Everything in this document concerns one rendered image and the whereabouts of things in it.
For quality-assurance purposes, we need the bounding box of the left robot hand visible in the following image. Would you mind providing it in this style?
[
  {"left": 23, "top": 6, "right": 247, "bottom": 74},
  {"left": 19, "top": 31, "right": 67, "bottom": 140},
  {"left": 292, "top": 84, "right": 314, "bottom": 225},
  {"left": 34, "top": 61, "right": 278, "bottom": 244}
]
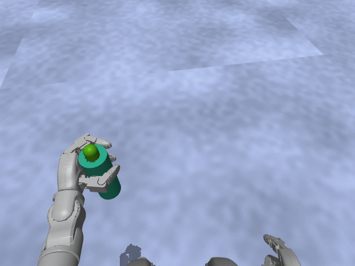
[{"left": 57, "top": 133, "right": 120, "bottom": 194}]

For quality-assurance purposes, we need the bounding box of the bottle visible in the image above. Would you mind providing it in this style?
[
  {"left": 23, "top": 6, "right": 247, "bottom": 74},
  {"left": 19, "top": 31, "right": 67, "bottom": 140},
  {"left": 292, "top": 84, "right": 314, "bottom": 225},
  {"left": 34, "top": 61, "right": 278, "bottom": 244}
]
[{"left": 78, "top": 144, "right": 121, "bottom": 200}]

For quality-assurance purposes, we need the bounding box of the left robot arm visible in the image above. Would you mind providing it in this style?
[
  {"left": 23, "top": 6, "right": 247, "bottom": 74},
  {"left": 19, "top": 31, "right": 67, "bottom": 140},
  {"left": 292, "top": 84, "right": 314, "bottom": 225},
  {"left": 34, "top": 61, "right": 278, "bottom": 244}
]
[{"left": 37, "top": 189, "right": 86, "bottom": 266}]

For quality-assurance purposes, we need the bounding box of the right robot hand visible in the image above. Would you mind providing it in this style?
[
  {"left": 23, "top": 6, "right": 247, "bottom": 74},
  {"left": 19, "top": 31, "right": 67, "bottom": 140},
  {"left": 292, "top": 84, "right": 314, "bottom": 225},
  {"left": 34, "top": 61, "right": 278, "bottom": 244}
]
[{"left": 261, "top": 234, "right": 301, "bottom": 266}]

